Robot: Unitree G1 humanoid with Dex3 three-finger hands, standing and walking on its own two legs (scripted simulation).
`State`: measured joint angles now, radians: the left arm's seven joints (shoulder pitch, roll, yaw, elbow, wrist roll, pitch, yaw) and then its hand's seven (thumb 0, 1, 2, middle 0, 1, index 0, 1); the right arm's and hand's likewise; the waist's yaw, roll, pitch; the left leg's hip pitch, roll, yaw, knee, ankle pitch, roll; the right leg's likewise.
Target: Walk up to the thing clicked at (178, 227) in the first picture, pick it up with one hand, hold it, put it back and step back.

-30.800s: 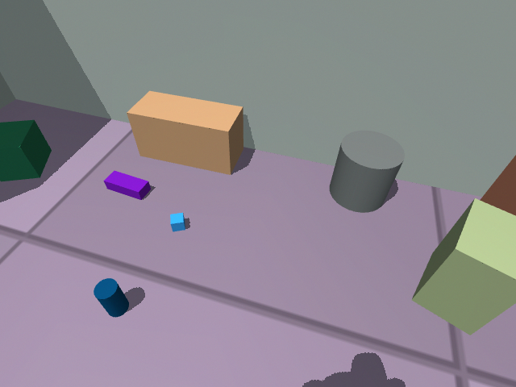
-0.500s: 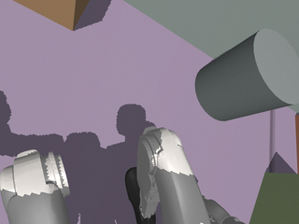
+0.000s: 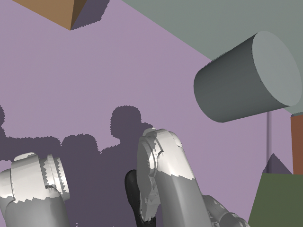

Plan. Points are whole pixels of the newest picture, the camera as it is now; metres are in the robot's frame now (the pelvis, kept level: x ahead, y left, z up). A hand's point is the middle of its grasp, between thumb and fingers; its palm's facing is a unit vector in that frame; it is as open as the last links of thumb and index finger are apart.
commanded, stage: rest palm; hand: left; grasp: from above
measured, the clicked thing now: out of the picture +0.41 +0.37 -0.26
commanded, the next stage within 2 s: close in 0.46 s
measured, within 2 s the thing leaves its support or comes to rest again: neither
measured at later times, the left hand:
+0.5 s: hand out of the picture +0.38 +0.34 -0.23, palm faces -0.46 -0.10 -0.88, open 14.4 cm
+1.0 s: hand out of the picture +0.39 +0.34 -0.23, palm faces -0.45 -0.09 -0.89, open 13.7 cm
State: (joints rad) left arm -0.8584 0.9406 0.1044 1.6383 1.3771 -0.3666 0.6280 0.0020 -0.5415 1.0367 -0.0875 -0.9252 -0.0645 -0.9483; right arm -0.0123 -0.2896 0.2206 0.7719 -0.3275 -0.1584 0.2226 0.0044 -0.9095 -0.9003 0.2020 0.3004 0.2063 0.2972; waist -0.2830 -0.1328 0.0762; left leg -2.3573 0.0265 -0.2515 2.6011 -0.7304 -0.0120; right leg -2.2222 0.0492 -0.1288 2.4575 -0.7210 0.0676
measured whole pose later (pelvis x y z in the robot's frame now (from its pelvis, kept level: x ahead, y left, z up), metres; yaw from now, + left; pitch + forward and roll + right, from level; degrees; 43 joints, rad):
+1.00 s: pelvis +0.00 +0.00 +0.00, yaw -1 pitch +26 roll -13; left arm -0.85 0.94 0.09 1.63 1.37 -0.37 0.66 0.00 -0.43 0.98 -0.13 -0.91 -0.12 -0.92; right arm -0.02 -0.31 0.25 0.77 -0.34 -0.17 0.23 0.00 -0.90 -0.89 0.20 0.30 0.21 0.30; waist -0.29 -0.14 0.09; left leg -2.35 0.03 -0.27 2.61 -0.73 -0.02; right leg -2.22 0.06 -0.14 2.45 -0.71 0.07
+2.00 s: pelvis +0.00 +0.00 +0.00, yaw -1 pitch +25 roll -13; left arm -0.85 0.98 0.10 1.61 1.35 -0.39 0.61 0.00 -0.01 0.73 -0.46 -0.66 -0.46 -0.66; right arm -0.01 -0.31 0.25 0.74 -0.33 -0.18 0.23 0.00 -0.90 -0.89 0.20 0.30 0.21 0.30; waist -0.29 -0.14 0.11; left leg -2.35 0.02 -0.27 2.61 -0.73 -0.02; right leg -2.21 0.06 -0.14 2.45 -0.71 0.07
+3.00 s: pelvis +0.00 +0.00 +0.00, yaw -1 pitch +25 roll -13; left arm -0.86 0.98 0.09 1.61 1.36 -0.39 0.60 -0.01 0.18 0.43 -0.68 -0.36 -0.79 -0.38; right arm 0.01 -0.32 0.26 0.74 -0.33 -0.16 0.22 0.00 -0.90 -0.90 0.20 0.30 0.21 0.30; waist -0.29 -0.14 0.11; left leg -2.35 0.03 -0.27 2.60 -0.72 -0.02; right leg -2.22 0.06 -0.14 2.44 -0.70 0.07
